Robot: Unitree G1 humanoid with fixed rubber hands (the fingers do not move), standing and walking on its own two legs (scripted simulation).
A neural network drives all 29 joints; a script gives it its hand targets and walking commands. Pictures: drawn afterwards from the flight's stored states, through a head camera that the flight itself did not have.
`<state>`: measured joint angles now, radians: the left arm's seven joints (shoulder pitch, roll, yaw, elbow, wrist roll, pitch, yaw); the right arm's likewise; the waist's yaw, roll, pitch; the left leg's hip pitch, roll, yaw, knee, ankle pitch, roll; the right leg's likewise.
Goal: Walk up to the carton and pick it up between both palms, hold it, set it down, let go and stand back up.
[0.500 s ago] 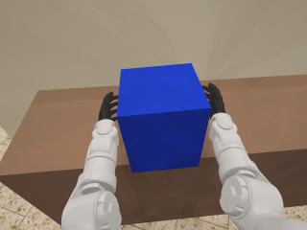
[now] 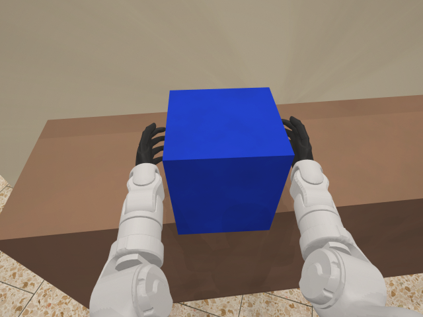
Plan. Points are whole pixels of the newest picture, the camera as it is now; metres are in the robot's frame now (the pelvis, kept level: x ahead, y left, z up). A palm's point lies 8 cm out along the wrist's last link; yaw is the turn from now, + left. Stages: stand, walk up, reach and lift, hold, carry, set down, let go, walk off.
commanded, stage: set down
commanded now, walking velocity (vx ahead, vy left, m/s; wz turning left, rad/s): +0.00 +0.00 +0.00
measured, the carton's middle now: (222, 163) +0.44 -0.01 +0.05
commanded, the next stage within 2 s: none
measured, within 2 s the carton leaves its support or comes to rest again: neither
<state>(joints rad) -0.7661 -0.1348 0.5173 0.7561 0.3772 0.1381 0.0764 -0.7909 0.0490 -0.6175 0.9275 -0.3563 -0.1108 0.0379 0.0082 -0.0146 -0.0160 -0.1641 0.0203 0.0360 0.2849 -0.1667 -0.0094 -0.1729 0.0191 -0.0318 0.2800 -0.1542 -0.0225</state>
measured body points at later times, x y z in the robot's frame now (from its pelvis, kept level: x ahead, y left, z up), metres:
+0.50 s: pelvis +0.00 +0.00 +0.00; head +0.03 +0.01 +0.45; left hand +0.42 +0.15 +0.09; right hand +0.42 -0.16 +0.10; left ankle -0.02 +0.12 -0.75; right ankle -0.01 -0.10 -0.75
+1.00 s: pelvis +0.00 +0.00 +0.00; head +0.05 +0.00 +0.45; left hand +0.43 +0.15 +0.07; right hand +0.43 -0.16 +0.08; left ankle -0.02 +0.12 -0.75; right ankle -0.01 -0.10 -0.75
